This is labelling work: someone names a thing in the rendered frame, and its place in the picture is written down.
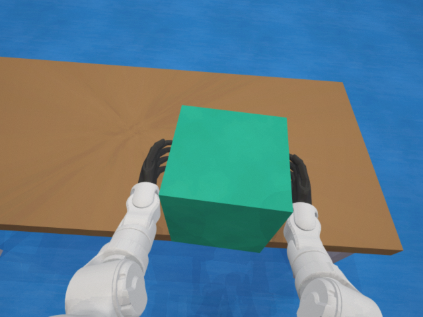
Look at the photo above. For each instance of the carton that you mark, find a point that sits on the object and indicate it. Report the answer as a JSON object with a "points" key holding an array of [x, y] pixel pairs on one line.
{"points": [[227, 182]]}

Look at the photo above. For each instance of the table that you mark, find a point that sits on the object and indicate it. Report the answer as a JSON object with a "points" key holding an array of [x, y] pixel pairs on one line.
{"points": [[74, 136]]}

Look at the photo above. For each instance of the left robot forearm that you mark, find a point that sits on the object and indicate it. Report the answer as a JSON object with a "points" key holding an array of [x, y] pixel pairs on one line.
{"points": [[135, 234]]}

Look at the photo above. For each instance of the left robot upper arm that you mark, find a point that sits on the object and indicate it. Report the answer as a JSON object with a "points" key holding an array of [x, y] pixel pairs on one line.
{"points": [[111, 289]]}

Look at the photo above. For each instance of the robot right hand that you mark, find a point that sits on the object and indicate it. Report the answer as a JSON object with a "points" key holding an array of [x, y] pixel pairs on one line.
{"points": [[300, 184]]}

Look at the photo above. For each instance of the right robot forearm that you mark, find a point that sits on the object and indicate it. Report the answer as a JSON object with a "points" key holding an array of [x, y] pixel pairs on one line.
{"points": [[306, 254]]}

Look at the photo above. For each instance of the right robot upper arm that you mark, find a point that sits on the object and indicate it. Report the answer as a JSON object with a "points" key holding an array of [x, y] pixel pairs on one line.
{"points": [[324, 297]]}

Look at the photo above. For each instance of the robot left hand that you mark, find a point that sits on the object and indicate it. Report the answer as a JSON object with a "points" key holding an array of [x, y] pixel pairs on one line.
{"points": [[151, 169]]}

